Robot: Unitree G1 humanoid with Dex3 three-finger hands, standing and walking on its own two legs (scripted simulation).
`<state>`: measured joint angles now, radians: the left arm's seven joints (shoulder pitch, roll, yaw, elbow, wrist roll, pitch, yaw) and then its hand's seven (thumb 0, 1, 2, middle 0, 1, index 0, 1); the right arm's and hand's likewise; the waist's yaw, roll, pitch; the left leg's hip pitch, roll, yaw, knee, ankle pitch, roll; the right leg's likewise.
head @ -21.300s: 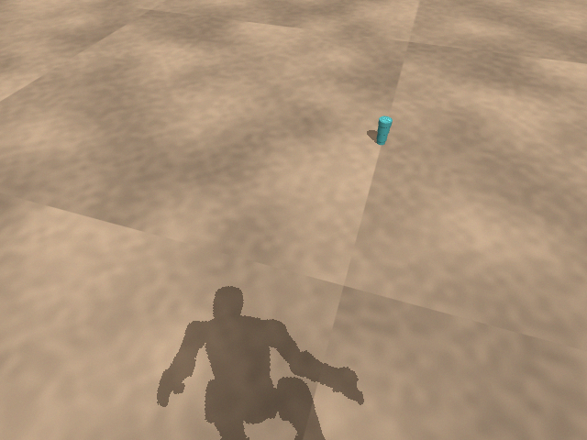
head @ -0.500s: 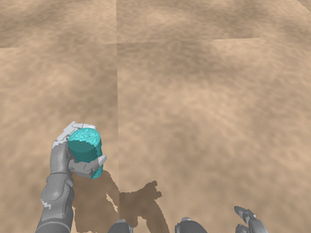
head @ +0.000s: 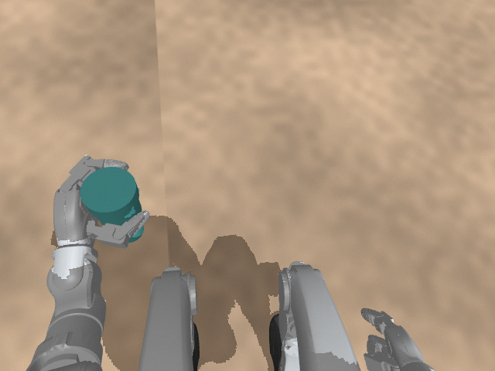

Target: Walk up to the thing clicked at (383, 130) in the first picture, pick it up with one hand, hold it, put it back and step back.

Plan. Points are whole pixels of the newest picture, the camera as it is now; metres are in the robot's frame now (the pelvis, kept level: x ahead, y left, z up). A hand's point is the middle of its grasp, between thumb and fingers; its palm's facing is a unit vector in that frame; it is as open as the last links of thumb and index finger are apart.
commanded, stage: crouch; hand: left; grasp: from the side
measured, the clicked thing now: (120, 212) +0.38 +0.20 -0.06
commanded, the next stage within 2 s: lower in 1.12 s
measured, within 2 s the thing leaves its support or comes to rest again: neither
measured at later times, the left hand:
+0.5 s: hand (137, 221) +0.40 +0.21 -0.20, palm faces +0.13 -0.99 -0.02, open 9.9 cm
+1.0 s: hand (142, 225) +0.41 +0.22 -0.27, palm faces +0.12 -0.99 -0.01, open 9.9 cm
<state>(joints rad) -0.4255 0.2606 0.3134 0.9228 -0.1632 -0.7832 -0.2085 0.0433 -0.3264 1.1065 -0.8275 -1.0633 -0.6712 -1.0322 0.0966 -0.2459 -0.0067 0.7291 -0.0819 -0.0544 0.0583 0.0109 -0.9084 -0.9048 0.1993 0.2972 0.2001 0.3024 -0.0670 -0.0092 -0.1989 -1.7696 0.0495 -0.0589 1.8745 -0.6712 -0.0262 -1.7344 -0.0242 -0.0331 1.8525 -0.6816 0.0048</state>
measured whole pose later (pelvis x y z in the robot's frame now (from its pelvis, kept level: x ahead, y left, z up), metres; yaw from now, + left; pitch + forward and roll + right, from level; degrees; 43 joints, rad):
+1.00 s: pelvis -0.03 +0.01 -0.19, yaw -6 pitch +26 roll -8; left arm -0.58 0.47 0.48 1.08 -0.11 -0.84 -0.19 0.04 -0.33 1.11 -0.83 -1.06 -0.67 -1.03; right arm 0.01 -0.30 0.14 0.74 -0.19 0.01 0.11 0.01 -0.92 -0.91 0.20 0.30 0.20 0.30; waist -0.17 -0.08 0.03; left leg -2.27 0.02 -0.19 2.50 -0.69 -0.04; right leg -2.19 0.00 -0.10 2.41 -0.67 0.02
